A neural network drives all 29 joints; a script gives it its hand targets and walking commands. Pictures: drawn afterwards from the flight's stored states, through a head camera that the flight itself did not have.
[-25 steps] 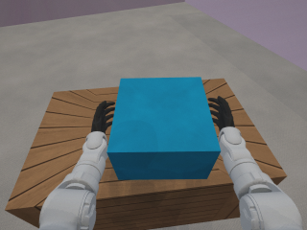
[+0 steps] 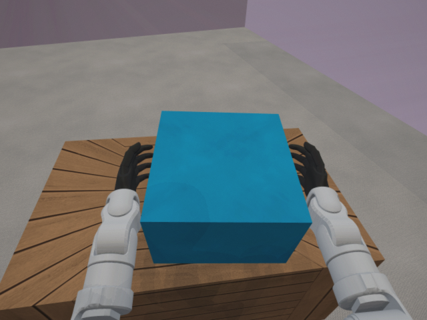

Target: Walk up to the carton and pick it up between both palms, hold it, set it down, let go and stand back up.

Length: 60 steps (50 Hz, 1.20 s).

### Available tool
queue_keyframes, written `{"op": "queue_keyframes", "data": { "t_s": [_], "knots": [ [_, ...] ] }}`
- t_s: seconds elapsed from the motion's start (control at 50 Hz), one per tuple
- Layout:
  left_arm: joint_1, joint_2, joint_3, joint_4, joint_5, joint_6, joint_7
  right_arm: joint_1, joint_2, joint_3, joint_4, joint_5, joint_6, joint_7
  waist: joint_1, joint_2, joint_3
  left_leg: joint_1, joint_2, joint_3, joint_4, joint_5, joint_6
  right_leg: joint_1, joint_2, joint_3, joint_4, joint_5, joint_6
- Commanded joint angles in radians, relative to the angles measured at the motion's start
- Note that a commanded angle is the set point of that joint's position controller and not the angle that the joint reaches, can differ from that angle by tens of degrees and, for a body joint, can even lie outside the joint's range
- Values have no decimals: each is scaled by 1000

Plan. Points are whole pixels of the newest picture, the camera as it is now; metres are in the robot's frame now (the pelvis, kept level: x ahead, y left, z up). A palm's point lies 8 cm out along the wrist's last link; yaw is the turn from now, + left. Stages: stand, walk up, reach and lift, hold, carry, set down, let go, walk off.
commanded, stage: reach and lift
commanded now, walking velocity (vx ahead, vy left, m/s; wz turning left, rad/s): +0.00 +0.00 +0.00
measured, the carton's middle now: (220, 183) +0.39 +0.00 +0.08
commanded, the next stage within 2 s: hold in 1.38 s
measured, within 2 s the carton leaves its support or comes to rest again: neither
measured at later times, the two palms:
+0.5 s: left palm (120, 173) +0.33 +0.17 +0.17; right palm (325, 182) +0.32 -0.18 +0.15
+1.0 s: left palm (112, 178) +0.33 +0.18 +0.17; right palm (319, 173) +0.33 -0.17 +0.17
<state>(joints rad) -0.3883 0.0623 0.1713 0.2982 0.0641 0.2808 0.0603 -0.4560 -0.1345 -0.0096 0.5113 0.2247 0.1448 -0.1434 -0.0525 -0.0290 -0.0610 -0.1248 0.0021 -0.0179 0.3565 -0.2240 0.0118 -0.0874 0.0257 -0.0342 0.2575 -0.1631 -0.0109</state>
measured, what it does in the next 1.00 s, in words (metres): stands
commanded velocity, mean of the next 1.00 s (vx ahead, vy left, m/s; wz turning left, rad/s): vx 0.00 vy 0.00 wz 0.00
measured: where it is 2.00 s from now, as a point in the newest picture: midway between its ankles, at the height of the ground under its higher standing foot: outside the picture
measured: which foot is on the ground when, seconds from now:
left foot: down 0.00-1.00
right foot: down 0.00-1.00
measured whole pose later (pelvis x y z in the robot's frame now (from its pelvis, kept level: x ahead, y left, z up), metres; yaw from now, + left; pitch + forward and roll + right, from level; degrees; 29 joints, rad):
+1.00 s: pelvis -0.02 +0.00 +0.00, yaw +1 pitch -6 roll -1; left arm -0.44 0.03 0.26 0.09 0.20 0.57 -0.04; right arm -0.53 -0.10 -0.06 0.45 0.19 0.29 -0.13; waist -0.07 -0.07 -0.02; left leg -0.03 0.00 -0.03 0.34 -0.20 0.01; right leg 0.01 0.02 -0.05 0.25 -0.15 -0.01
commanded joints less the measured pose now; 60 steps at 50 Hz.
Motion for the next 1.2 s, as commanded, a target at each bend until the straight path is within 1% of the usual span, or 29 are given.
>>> {"op": "queue_keyframes", "data": {
  "t_s": [0.0, 0.02, 0.04, 0.06, 0.1, 0.12, 0.16, 0.2, 0.22, 0.24, 0.26, 0.32, 0.4, 0.48, 0.56, 0.58, 0.66, 0.7, 0.74, 0.78, 0.8, 0.82, 0.86, 0.88, 0.94, 1.0, 1.1, 1.14, 1.18],
  "knots": [
    [-527, -579, -499, -272, -27, 48, -176, -567, 613, 459, -363, 31, 16, 114, 10, 70, -343, 114, -38, -10, 2, 516, -73, 185, 28, 22, 51, 476, 46],
    [-518, -570, -474, -244, -14, 69, -182, -570, 585, 435, -348, 14, 28, 120, 13, 52, -300, 101, -36, -5, -6, 478, -69, 164, 28, 21, 45, 433, 42],
    [-515, -583, -506, -324, -25, 83, -184, -560, 603, 460, -410, 32, 23, 119, 8, 59, -373, 143, -38, -5, 6, 525, -75, 182, 34, 15, 56, 475, 47],
    [-511, -563, -502, -317, -19, 98, -186, -574, 586, 458, -402, 37, 33, 119, 14, 72, -341, 133, -39, -3, 2, 505, -75, 166, 33, 15, 44, 444, 45],
    [-543, -547, -460, -271, -9, 122, -195, -601, 579, 413, -370, 17, 46, 130, 18, 59, -255, 98, -34, 6, -36, 375, -60, 127, 25, 11, 19, 312, 37],
    [-563, -547, -453, -254, -3, 133, -202, -617, 572, 394, -348, -9, 49, 135, 7, 56, -249, 106, -34, 14, -46, 323, -54, 113, 24, 4, 12, 268, 34],
    [-584, -546, -433, -211, -1, 153, -211, -644, 558, 344, -315, -31, 52, 146, 7, 52, -214, 99, -29, 22, -62, 254, -52, 85, 22, -3, -4, 177, 25],
    [-619, -561, -418, -183, 6, 165, -219, -674, 563, 303, -265, -53, 55, 158, -12, 65, -199, 93, -27, 28, -79, 171, -45, 54, 16, -5, -9, 93, 15],
    [-634, -575, -430, -197, 0, 163, -219, -698, 561, 298, -280, -55, 44, 166, -9, 83, -216, 94, -22, 26, -78, 170, -47, 44, 15, -11, -5, 83, 7],
    [-676, -581, -434, -192, -10, 161, -217, -732, 567, 296, -279, -58, 40, 173, -7, 69, -245, 100, -23, 27, -76, 148, -43, 31, 16, -9, -7, 50, 8],
    [-704, -583, -419, -162, -8, 163, -214, -770, 567, 269, -264, -73, 37, 179, -16, 73, -236, 90, -18, 24, -83, 114, -41, 14, 13, -13, -11, 20, 2],
    [-758, -587, -375, -81, -1, 159, -209, -823, 570, 218, -180, -110, 30, 198, 1, 55, -211, 66, -14, 29, -115, 9, -24, -14, 3, -19, -25, -66, 1],
    [-742, -559, -288, 35, 45, 178, -228, -843, 551, 154, -97, -154, 28, 212, -1, 32, -185, 24, -18, 43, -149, -95, -4, 15, -7, -18, -29, -117, 0],
    [-768, -546, -247, 36, 59, 175, -230, -875, 573, 158, -81, -153, 16, 219, 19, 15, -234, 31, -22, 58, -141, -37, 8, 55, -6, -25, -22, -62, 14],
    [-765, -591, -340, -77, 12, 151, -206, -898, 599, 232, -183, -83, -15, 202, -4, 38, -373, 119, -29, 45, -69, 216, -22, 107, 12, -29, 9, 156, 21],
    [-746, -585, -355, -87, 7, 152, -202, -897, 597, 257, -208, -73, -13, 195, 3, 27, -392, 118, -31, 42, -59, 248, -19, 129, 15, -24, 10, 189, 25],
    [-641, -530, -283, -46, 57, 186, -217, -798, 580, 269, -167, -72, 29, 170, 5, -12, -266, 69, -43, 47, -83, 186, -3, 164, 2, -18, 1, 200, 42],
    [-633, -531, -304, -96, 50, 202, -226, -785, 579, 291, -193, -44, 36, 161, -2, -4, -283, 87, -47, 47, -69, 228, -16, 177, 10, -21, 10, 230, 46],
    [-649, -560, -401, -268, 13, 194, -216, -795, 588, 355, -327, 16, 24, 149, -10, 41, -396, 142, -49, 33, -20, 403, -47, 220, 25, -24, 39, 382, 46],
    [-673, -572, -468, -351, -25, 186, -202, -795, 604, 406, -410, 55, 29, 133, -25, 53, -447, 163, -50, 18, 16, 501, -61, 230, 31, -20, 47, 477, 50],
    [-666, -552, -458, -362, -23, 187, -199, -767, 602, 413, -410, 61, 42, 125, -19, 53, -436, 163, -52, 19, 13, 493, -58, 235, 31, -15, 51, 504, 57],
    [-648, -551, -450, -345, -18, 195, -201, -741, 576, 398, -401, 50, 57, 120, -34, 62, -387, 159, -50, 12, 7, 488, -64, 216, 30, -15, 43, 490, 53],
    [-604, -520, -413, -309, 11, 220, -216, -680, 548, 371, -354, 28, 84, 113, -40, 53, -302, 151, -48, 11, -18, 409, -59, 186, 20, -16, 24, 414, 55],
    [-592, -521, -431, -335, 12, 234, -221, -657, 541, 365, -345, 32, 92, 112, -46, 67, -296, 163, -44, 16, -24, 413, -62, 181, 22, -21, 20, 394, 50],
    [-572, -488, -364, -281, 49, 279, -243, -629, 506, 320, -283, 12, 127, 118, -44, 71, -171, 130, -38, 22, -57, 325, -64, 143, 14, -26, -7, 270, 41],
    [-599, -525, -406, -363, 24, 294, -242, -699, 505, 336, -379, 46, 113, 124, -47, 85, -247, 169, -36, 18, -41, 384, -80, 159, 26, -34, 1, 285, 28],
    [-645, -548, -436, -378, -4, 293, -226, -772, 510, 342, -436, 53, 111, 137, -37, 93, -301, 174, -30, 9, -33, 382, -80, 139, 34, -32, 0, 241, 15],
    [-649, -534, -431, -374, -3, 302, -218, -764, 502, 334, -428, 53, 117, 138, -26, 89, -291, 166, -32, 6, -37, 374, -78, 127, 33, -35, -3, 232, 12],
    [-638, -519, -393, -307, 17, 317, -219, -758, 498, 315, -357, 28, 136, 146, -19, 70, -249, 164, -25, 16, -62, 312, -66, 105, 30, -33, -17, 168, 12]
  ]
}}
